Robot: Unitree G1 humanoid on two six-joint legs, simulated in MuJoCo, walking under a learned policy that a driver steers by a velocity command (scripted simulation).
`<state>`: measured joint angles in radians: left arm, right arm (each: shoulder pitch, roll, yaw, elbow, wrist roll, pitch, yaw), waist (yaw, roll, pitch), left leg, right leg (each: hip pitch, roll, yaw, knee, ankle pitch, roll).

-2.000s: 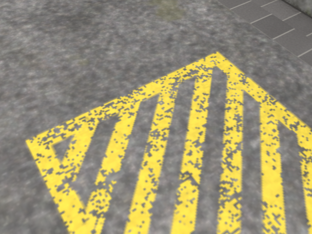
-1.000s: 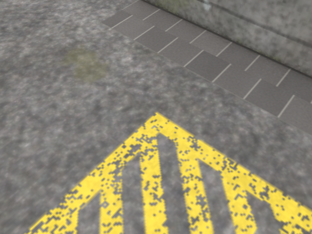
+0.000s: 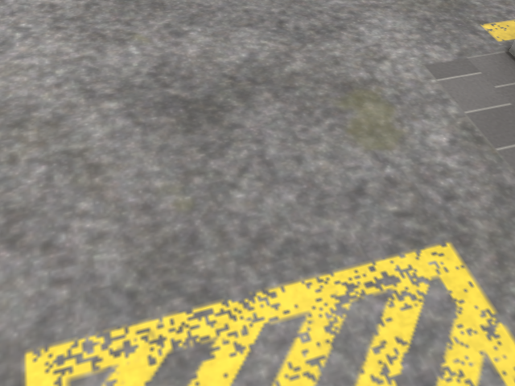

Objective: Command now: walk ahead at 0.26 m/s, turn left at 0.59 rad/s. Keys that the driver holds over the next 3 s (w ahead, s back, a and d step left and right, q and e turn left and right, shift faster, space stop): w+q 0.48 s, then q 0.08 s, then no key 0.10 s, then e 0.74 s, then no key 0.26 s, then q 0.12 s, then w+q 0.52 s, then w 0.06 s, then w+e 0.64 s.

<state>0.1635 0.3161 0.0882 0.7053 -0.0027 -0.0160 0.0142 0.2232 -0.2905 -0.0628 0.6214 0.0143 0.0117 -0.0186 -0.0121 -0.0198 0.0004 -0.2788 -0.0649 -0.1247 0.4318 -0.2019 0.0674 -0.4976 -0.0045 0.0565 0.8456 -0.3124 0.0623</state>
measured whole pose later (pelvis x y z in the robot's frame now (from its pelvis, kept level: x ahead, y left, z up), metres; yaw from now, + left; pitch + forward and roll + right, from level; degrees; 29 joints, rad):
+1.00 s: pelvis +0.30 +0.10 -0.01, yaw +19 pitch +1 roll +2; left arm 0.22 0.29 0.04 0.75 -0.01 0.03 0.03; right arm 0.13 -0.24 -0.04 0.76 -0.02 -0.03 -0.01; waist 0.01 -0.04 0.03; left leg -0.24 -0.05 0.13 0.38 -0.16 0.07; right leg -0.52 -0.11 0.03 0.86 -0.30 0.07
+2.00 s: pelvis +0.39 +0.10 -0.02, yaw +7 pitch +0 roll -1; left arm 0.29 0.28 0.06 0.70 0.01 -0.06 0.02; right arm 0.20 -0.28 -0.04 0.78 0.03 -0.01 0.00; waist 0.02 0.03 -0.01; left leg -0.33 -0.05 -0.12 0.74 -0.45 0.04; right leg -0.19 0.02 -0.01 0.55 -0.37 -0.01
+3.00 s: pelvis +0.88 +0.30 -0.02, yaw +5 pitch +2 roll -1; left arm 0.23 0.29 0.06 0.63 -0.01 -0.06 -0.03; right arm 0.27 -0.29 -0.02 0.76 0.00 -0.10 0.01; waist 0.00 0.00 0.04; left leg -0.38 -0.01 -0.04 1.25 -0.39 0.01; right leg -0.38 0.11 -0.01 0.51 -0.16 -0.11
